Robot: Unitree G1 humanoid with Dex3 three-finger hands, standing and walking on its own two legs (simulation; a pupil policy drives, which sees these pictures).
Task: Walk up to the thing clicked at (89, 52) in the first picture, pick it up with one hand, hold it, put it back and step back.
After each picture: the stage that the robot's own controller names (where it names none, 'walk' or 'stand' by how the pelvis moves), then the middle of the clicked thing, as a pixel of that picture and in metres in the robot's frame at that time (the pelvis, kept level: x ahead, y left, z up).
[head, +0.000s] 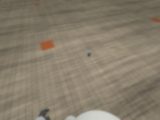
stand; (89, 53) +1.37 -0.03 -0.72
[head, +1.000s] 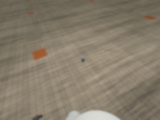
walk; (83, 59) +1.22 +0.20 -0.70
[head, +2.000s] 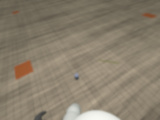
walk; (76, 76) +0.72 +0.24 -0.72
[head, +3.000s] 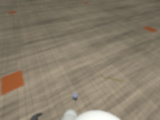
walk; (75, 96) +0.44 +0.15 -0.71
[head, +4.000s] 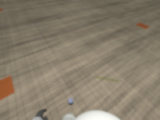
stand; (70, 101) +0.35 +0.18 -0.72
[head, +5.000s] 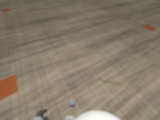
stand; (72, 103) +0.33 +0.16 -0.72
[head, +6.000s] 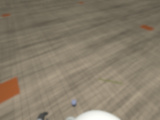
stand; (73, 103) +0.36 +0.16 -0.73
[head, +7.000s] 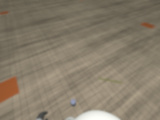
stand; (73, 102) +0.34 +0.16 -0.73
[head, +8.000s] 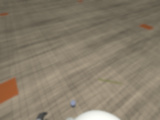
stand; (73, 103) +0.34 +0.16 -0.73
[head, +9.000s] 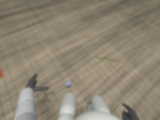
go down; (68, 84) +0.37 +0.17 -0.59
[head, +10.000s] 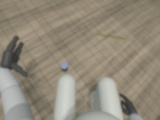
go down; (64, 66) +0.43 +0.20 -0.32
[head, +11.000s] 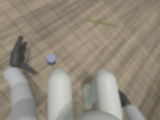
close in; (51, 59) +0.42 +0.22 -0.26
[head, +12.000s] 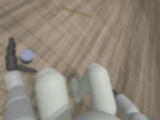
close; (27, 57) +0.41 +0.25 -0.22
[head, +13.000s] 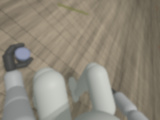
close; (22, 56) +0.41 +0.26 -0.22
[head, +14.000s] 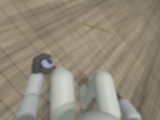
lift; (47, 63) +0.35 +0.25 -0.14
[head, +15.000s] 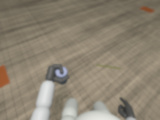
lift; (62, 76) +0.32 +0.17 +0.01
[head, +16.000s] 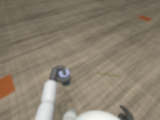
hold; (65, 77) +0.32 +0.16 +0.00
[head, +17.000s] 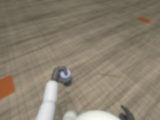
hold; (66, 78) +0.32 +0.16 +0.00
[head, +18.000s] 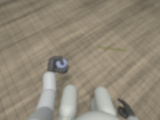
crouch; (62, 66) +0.39 +0.18 -0.07
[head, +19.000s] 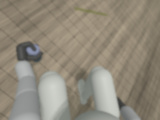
lower; (35, 53) +0.43 +0.25 -0.20
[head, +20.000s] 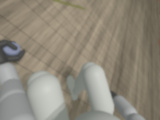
lower; (13, 52) +0.44 +0.28 -0.23
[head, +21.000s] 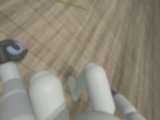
lower; (16, 52) +0.43 +0.28 -0.23
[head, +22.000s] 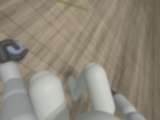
lower; (16, 51) +0.44 +0.27 -0.23
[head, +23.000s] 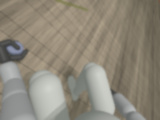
lower; (16, 51) +0.43 +0.27 -0.23
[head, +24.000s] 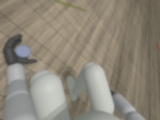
open; (22, 54) +0.43 +0.24 -0.24
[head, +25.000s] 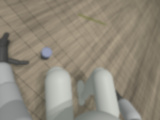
stand; (45, 54) +0.43 +0.22 -0.25
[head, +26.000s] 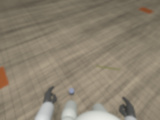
stand; (71, 91) +0.38 +0.14 -0.61
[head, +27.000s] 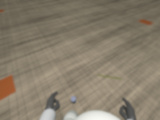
stand; (73, 99) +0.37 +0.15 -0.67
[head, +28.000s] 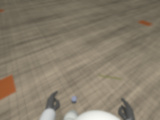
stand; (74, 99) +0.37 +0.14 -0.67
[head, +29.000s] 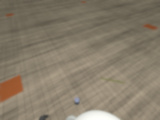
stand; (77, 101) +0.38 +0.13 -0.72
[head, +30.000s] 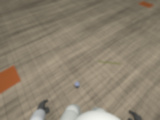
walk; (77, 85) +0.45 +0.11 -0.70
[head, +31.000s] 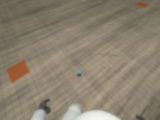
walk; (79, 73) +0.69 +0.16 -0.70
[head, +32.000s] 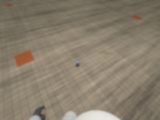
stand; (77, 63) +1.01 +0.17 -0.70
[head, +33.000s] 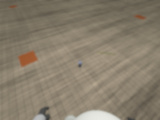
stand; (79, 64) +1.02 +0.14 -0.72
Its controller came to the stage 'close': yes
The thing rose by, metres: 0.72
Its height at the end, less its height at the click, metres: +0.00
